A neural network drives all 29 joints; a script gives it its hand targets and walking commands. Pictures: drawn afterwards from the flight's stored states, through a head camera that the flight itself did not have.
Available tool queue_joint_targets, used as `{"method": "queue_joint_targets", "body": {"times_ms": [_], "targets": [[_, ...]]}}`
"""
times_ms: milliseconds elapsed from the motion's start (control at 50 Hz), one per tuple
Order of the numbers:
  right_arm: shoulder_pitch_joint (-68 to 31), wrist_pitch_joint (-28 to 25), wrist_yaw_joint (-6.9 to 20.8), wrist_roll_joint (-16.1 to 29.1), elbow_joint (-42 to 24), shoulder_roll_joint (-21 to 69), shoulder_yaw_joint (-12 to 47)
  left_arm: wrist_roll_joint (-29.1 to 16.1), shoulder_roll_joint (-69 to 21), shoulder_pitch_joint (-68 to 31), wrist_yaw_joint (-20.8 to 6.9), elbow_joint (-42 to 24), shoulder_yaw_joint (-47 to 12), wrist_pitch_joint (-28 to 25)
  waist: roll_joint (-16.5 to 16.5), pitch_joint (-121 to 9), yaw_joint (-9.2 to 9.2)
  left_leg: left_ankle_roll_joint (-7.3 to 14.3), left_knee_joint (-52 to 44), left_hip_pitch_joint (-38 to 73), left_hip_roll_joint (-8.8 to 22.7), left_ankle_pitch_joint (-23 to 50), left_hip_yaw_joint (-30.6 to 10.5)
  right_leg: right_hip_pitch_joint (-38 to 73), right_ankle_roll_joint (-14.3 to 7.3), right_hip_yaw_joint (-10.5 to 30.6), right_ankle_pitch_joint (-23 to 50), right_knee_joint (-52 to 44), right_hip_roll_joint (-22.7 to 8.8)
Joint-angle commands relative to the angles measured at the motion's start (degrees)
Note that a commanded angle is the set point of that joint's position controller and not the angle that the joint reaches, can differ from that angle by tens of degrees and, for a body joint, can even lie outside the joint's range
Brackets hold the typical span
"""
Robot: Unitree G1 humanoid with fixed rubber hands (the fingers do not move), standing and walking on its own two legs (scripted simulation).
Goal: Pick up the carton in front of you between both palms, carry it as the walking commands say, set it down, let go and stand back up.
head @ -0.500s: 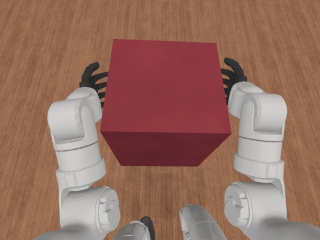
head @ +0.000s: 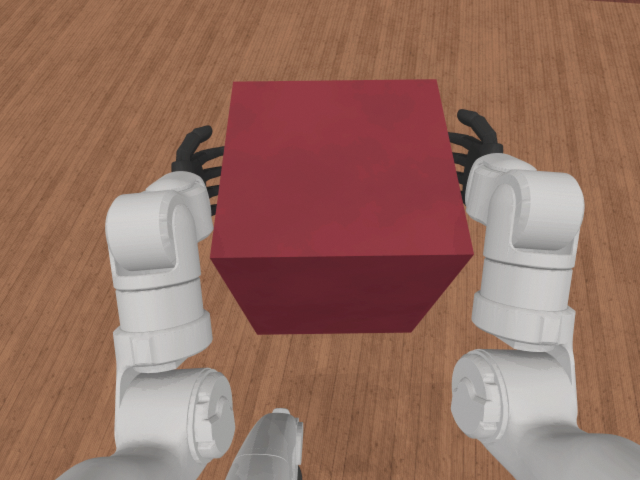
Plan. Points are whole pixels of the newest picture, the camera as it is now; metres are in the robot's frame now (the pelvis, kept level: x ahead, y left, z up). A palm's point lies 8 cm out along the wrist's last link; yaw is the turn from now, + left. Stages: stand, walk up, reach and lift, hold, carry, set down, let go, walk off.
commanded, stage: carry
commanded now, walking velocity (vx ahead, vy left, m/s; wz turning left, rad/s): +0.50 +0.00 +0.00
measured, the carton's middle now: (334, 224) +0.38 +0.03 +0.08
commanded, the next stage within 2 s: none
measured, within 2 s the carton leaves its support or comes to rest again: neither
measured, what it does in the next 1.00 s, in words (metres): climbs: left foot, then right foot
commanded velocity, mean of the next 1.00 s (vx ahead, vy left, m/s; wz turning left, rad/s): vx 0.50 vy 0.00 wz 0.00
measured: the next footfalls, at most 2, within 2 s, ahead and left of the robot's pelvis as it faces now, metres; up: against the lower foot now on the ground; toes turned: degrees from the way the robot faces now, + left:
left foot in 0.18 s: +0.30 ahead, +0.12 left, +0.02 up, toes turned +5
right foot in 0.60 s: +0.55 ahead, -0.09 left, +0.04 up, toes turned -6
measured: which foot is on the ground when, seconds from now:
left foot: up 0.00-0.16, down 0.18-0.62, up 0.64-1.00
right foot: down 0.00-0.20, up 0.22-0.58, down 0.60-1.00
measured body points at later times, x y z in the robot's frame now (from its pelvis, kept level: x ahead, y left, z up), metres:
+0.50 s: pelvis +0.30 +0.04 +0.02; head +0.36 +0.04 +0.46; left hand +0.70 +0.16 +0.16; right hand +0.68 -0.15 +0.17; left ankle +0.26 +0.11 -0.72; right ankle +0.40 -0.10 -0.65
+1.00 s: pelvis +0.61 +0.02 +0.03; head +0.64 +0.02 +0.48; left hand +0.99 +0.18 +0.20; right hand +1.01 -0.12 +0.20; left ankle +0.74 +0.12 -0.67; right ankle +0.50 -0.08 -0.70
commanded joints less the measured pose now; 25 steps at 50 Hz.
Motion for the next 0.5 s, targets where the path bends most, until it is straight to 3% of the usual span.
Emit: {"method": "queue_joint_targets", "body": {"times_ms": [0, 100, 120, 140, 160, 180, 200, 220, 240, 260, 300, 400, 480], "targets": [[-35.1, -0.8, 9.2, 19.4, 0.2, 53.2, 36.3, -28.5, -58.5, -47.5, -15.1, -6.8, -38.9, 0.1, -6.2, -30.5, -0.61, -0.9, -10.0, -4.7, 1.0, 3.6, 1.5, 27.5, -8.8, 14.8, 28.3, -4.9, -14.3], [-34.8, -0.1, 10.7, 20.3, 6.1, 54.2, 37.0, -25.4, -57.4, -43.7, -15.6, 1.6, -37.0, 0.4, -9.5, -26.6, -1.7, 0.9, -27.8, 8.3, -3.3, 9.5, 8.8, 22.3, -4.8, 6.2, 40.8, -1.0, -11.6], [-34.9, -0.2, 11.1, 21.0, 7.5, 55.0, 36.9, -24.9, -57.6, -43.3, -15.6, 3.1, -36.5, 0.3, -9.5, -27.7, -3.51, 1.7, -31.7, 15.0, -5.3, 10.8, 10.9, 20.6, -3.2, 3.4, 47.8, 4.2, -10.8], [-34.2, -0.4, 11.6, 21.5, 9.3, 55.9, 36.6, -24.5, -58.0, -43.0, -15.6, 4.5, -36.0, 0.2, -7.8, -30.9, -6.37, 2.5, -35.9, 27.3, -6.5, 13.4, 12.4, 16.3, -0.9, 0.3, 48.7, 12.5, -9.2], [-33.8, -0.8, 12.2, 22.5, 10.3, 56.6, 36.1, -23.8, -57.8, -43.2, -15.6, 5.2, -35.7, -0.1, -3.7, -35.0, -8.97, 3.7, -35.2, 42.3, -0.5, 10.3, 3.7, 5.6, 1.2, 0.6, 34.5, 22.5, -8.3], [-34.7, -1.2, 12.5, 23.0, 10.7, 56.0, 35.6, -23.6, -59.1, -42.8, -15.6, 6.1, -35.2, -0.2, 11.0, -40.3, -8.9, 11.2, -38.8, 55.9, 17.7, 8.4, -26.6, -10.9, 4.0, 2.1, 8.8, 38.3, -1.6], [-35.7, -1.7, 12.8, 23.9, 10.7, 58.5, 36.3, -23.2, -58.9, -44.6, -15.4, 5.2, -35.1, -0.4, 17.7, -38.6, -10.72, 16.0, -44.7, 58.8, 19.3, 15.1, -40.1, -23.1, 3.6, 6.1, -9.1, 49.4, 4.4], [-38.9, -2.0, 13.2, 25.4, 7.0, 59.9, 36.7, -23.1, -60.4, -46.6, -14.9, 4.1, -35.1, -0.9, 12.7, -36.0, -9.48, 16.0, -41.5, 57.5, 19.0, 18.4, -34.2, -27.7, 2.0, 8.6, -8.8, 55.9, 0.7], [-41.6, -2.2, 13.5, 27.6, 4.4, 62.2, 38.0, -22.5, -60.1, -46.8, -14.3, 2.5, -34.6, -1.1, 6.2, -34.0, -10.03, 14.6, -39.7, 54.0, 17.1, 23.3, -28.5, -29.1, 1.6, 8.7, -7.0, 56.4, -0.9], [-44.7, -2.5, 13.7, 29.7, 1.1, 63.7, 39.3, -22.1, -60.2, -46.7, -13.6, 1.3, -34.3, -1.3, 2.6, -32.7, -9.28, 12.5, -39.8, 50.6, 15.8, 24.4, -23.8, -28.8, 1.5, 8.8, -4.5, 53.4, -2.6], [-47.3, -2.7, 13.8, 32.3, -3.2, 65.0, 40.5, -20.8, -59.5, -45.1, -12.2, -1.0, -33.7, -1.6, 3.3, -33.3, -7.87, 10.3, -41.4, 47.6, 14.1, 21.3, -18.9, -26.3, 1.7, 8.2, -2.3, 48.2, -3.7], [-43.4, -2.3, 13.5, 32.0, -6.4, 61.4, 40.7, -18.1, -56.1, -41.5, -10.2, -4.0, -34.9, -1.8, 6.3, -33.2, -9.18, 11.9, -42.6, 50.6, 13.6, 25.5, -12.8, -30.4, 3.1, 4.6, -1.4, 35.9, -3.9], [-39.7, -1.3, 13.4, 30.0, -4.2, 57.5, 40.9, -17.7, -53.4, -40.0, -10.3, -3.2, -36.4, -0.9, 8.2, -30.6, -9.42, 9.6, -41.8, 48.2, 11.2, 34.2, -5.7, -23.7, 3.2, 0.9, 4.7, 19.4, -2.2]]}}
